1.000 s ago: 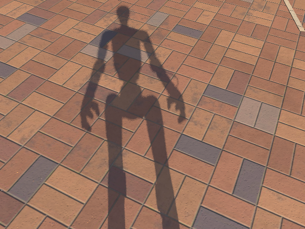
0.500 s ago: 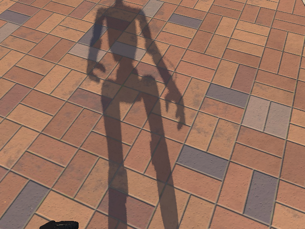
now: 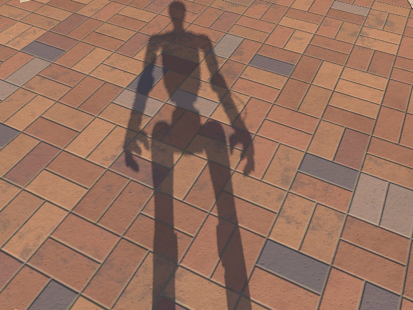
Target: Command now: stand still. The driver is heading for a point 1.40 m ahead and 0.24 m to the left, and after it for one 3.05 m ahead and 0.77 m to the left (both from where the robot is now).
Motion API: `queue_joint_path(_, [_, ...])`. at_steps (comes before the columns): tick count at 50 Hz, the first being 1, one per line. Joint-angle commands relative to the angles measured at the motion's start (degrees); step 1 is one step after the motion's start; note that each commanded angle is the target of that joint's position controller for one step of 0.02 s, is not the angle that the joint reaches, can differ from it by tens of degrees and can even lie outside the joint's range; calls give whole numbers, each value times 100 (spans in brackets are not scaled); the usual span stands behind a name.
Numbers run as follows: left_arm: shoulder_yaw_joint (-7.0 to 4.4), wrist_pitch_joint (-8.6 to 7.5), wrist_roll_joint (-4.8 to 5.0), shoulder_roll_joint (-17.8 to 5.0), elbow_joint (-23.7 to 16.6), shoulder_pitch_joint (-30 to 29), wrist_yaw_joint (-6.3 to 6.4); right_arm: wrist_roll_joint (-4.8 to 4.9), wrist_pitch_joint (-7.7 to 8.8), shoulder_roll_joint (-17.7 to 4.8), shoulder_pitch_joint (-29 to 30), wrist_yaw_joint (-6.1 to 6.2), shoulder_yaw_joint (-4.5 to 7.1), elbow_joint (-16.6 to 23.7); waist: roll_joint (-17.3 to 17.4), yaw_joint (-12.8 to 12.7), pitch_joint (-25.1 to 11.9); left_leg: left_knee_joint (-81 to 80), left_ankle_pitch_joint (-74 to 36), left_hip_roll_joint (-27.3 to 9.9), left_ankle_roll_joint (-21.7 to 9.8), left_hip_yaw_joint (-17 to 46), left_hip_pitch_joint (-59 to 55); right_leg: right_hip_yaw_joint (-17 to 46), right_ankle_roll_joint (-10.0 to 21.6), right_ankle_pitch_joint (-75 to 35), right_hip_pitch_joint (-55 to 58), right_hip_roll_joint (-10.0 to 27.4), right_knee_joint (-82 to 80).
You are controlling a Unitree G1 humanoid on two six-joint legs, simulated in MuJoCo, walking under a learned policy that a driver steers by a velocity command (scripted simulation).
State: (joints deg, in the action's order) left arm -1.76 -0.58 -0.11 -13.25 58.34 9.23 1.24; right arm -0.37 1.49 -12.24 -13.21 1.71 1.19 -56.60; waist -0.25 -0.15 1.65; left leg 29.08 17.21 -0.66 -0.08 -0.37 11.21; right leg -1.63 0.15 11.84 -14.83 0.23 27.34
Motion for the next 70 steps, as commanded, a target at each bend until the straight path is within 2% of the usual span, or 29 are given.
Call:
queue_joint_path(1, [-100, -27, 28, -554, -111, -100, 30, 18, 19, -718, -221, 10, 142, 119, 45, 54, -383, -500, -1668, -285, -158, 273, 57, 243, 193, -1401, 576, 213, -149])
queue_joint_path(17, [-130, 118, 34, -647, 368, -210, 120, 11, -76, -625, -171, 4, 134, -135, 93, -2, -177, -672, -1707, -198, -154, 159, -14, 253, 133, -1365, 743, 243, -204])
queue_joint_path(19, [-130, 134, 59, -578, 481, -95, 115, 53, -101, -659, -337, 23, 162, -251, 204, 7, -199, -784, -123, -126, -271, 151, 5, -10, 146, 141, 629, 3, -30])
queue_joint_path(20, [-146, 129, 85, -585, 484, -126, 108, 85, -111, -784, -321, 36, 207, -230, 359, 25, 6, -917, 1073, -219, -441, 356, 150, -162, 169, 1141, 299, -142, 204])
queue_joint_path(22, [-140, 11, 88, -529, 313, -464, 73, 143, -52, -1038, -538, 55, 295, -201, 775, 196, 557, -1561, 2805, -940, -893, 1418, 210, -296, 200, 1707, -720, -219, 931])
queue_joint_path(24, [-110, -183, 144, -395, 146, -692, -21, 176, 95, -1220, -675, 55, 381, -231, 1054, 245, 962, -2039, 2904, -1811, -1387, 2558, 153, -37, 335, 1388, -1403, 102, 1773])
queue_joint_path(27, [-139, -384, 228, -452, 108, -576, -149, 188, 246, -1045, -462, -4, 369, -112, 800, 63, 896, -1772, 1633, -1769, -1225, 2128, -285, 125, 529, 1675, -1582, 385, 1410])
queue_joint_path(30, [-287, -402, 160, -529, 726, 830, -174, 217, 214, -1042, -26, -69, 363, 60, 509, -564, 269, -775, 316, -843, -742, 804, 1041, -385, 397, 191, 1287, -195, 182])
queue_joint_path(31, [-403, -402, 130, -871, 874, 1584, -152, 160, 241, -762, 158, -89, 275, 171, -414, -857, 8, 925, -350, -305, -394, 89, 1665, 881, 658, 661, 2050, 599, -446])
queue_joint_path(32, [-516, -439, 146, -1506, 933, 2266, -187, 146, 326, -418, 162, -57, 196, 432, -1956, -944, -368, 2849, 1094, 419, -58, -263, 2859, 3630, 1538, 1343, 2773, 1963, -1583])
queue_joint_path(33, [-342, -548, 52, -1092, 859, 1897, -211, 281, 403, -604, 260, -55, 246, 470, -1203, -709, -172, 3982, 1511, 188, -155, 519, 3356, 4222, 1736, 1704, 2532, 2246, -1742])
queue_joint_path(34, [-255, -626, 69, -819, 697, 1443, -213, 382, 469, -657, 254, -101, 258, 470, -785, -489, 210, 4330, 994, -92, -329, 678, 3735, 3620, 1567, 1588, 2314, 2130, -1684])
queue_joint_path(36, [-146, -672, 64, -606, 496, 966, -271, 284, 525, -748, 241, -118, 322, 406, -341, -239, 386, 3948, -65, -525, -445, 493, 3649, 2400, 1177, 567, 1931, 1699, -1739])
queue_joint_path(38, [-62, -614, 20, -416, 503, 1110, -254, 209, 470, -725, 264, -172, 374, 401, -452, -179, 278, 3438, -524, -656, -374, 292, 3151, 1523, 956, -650, 1699, 1314, -1795])
queue_joint_path(41, [-57, -547, -2, -609, 532, 1427, -130, 174, 354, -480, 709, -212, 328, 583, -341, -218, 340, 2736, -895, -640, -120, 53, 3213, 1044, 1044, -1658, 1621, 1224, -1943])
queue_joint_path(44, [-63, -495, -22, -720, 444, 1462, -45, 176, 343, -329, 1474, -237, 234, 882, -329, -344, 534, 1462, -1550, -499, -25, -114, 2984, 678, 994, -1711, 1290, 1084, -2142])
queue_joint_path(48, [-100, -469, 49, -741, 509, 1872, -24, 219, 363, -354, 2151, -345, 172, 1121, -378, -489, 739, 549, -2003, -306, -133, -266, 2674, 456, 1002, -1651, 1429, 1191, -2264])
queue_joint_path(51, [-160, -415, 88, -790, 516, 1894, -13, 236, 417, -472, 2341, -447, 182, 1279, -399, -345, 712, 167, -1793, -248, -368, -200, 2603, 355, 928, -2325, 2030, 1424, -1932])
queue_joint_path(53, [-230, -370, 65, -956, 437, 1724, -6, 220, 436, -730, 1880, -460, 296, 1214, -593, 20, 236, 161, -1461, 25, -558, -341, 1787, 272, 814, -4135, 2309, 1492, -1241])
queue_joint_path(55, [-230, -280, 13, -944, 340, 1526, -11, 230, 396, -1150, 180, -384, 539, 722, -672, 879, -797, 158, -1435, 241, -864, -432, -463, 29, 568, -5116, 1751, 1167, 765])
queue_joint_path(56, [-134, -284, -82, -698, 197, 1603, -27, 145, 359, -1544, -855, -311, 638, 496, 46, 1098, -1602, 314, -1089, -927, -1208, 990, -2330, -103, 436, -3008, 251, 786, 2652])
queue_joint_path(57, [95, -417, 12, 214, 221, 2378, -119, 70, 367, -1672, -1073, -374, 616, 368, 1615, 534, -2527, -736, 478, -2222, -2157, 4047, -3788, 373, 157, 1814, -1667, -396, 4578])
queue_joint_path(58, [-54, -593, 185, -421, 166, 1752, -156, 110, 398, -1142, -814, -387, 474, 378, 1027, 728, -1975, -1328, 914, -1998, -1857, 4296, -3314, 1058, 311, 1992, -2266, -165, 5238])
queue_joint_path(59, [-144, -686, 325, -716, -77, 1157, -160, 123, 446, -952, -232, -377, 405, 463, 836, 568, -1030, -1452, 478, -1855, -1609, 3352, -2414, 848, 405, 1497, -2611, 114, 5283])
queue_joint_path(60, [-154, -719, 302, -733, -135, 899, -104, 95, 501, -806, 270, -395, 347, 560, 200, 348, -630, -1608, -344, -1677, -1492, 2616, -1454, 735, 421, 923, -2323, 434, 4995])
queue_joint_path(62, [-222, -603, 170, -578, -109, 1016, -46, -26, 574, -541, 572, -445, 265, 532, 211, -59, -396, -1864, -1145, -1314, -1355, 1683, -345, 722, 413, 437, -1638, 791, 4472])
queue_joint_path(64, [-223, -467, 160, -376, -119, 1110, -28, 3, 572, -527, 427, -436, 244, 410, 316, -182, -263, -2121, -1198, -1189, -1408, 1315, 47, 653, 360, 433, -1496, 884, 4056])
queue_joint_path(67, [-258, -382, 85, -467, -409, 426, 0, 2, 560, -849, 77, -290, 297, 287, 262, -110, 97, -2416, -1191, -1196, -1475, 1074, 174, 563, 147, -150, -2138, 1001, 3216])
queue_joint_path(70, [-263, -417, 31, -461, -629, -205, -43, 22, 504, -931, -268, -175, 309, 214, 244, 60, 180, -2437, -1435, -1070, -1329, 772, -100, 474, 24, -1157, -2478, 928, 2105])
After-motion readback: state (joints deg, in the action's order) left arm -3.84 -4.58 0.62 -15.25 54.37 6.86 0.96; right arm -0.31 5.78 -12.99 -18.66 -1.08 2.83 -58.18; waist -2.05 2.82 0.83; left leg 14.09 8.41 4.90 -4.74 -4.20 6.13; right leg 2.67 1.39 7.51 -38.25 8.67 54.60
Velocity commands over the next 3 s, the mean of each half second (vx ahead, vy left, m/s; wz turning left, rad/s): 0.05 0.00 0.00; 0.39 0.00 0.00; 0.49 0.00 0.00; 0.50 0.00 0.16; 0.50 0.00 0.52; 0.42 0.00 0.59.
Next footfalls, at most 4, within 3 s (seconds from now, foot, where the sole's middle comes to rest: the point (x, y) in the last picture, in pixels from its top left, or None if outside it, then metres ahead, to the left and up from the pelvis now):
1.10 left None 0.49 0.09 -0.77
1.66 right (255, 230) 0.80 -0.15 -0.77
2.24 left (189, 169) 1.08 0.10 -0.77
2.70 right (209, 113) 1.42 0.01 -0.77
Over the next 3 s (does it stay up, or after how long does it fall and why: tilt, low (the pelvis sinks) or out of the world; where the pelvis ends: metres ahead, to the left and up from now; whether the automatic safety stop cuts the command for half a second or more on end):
stays up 1.33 0.08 0.01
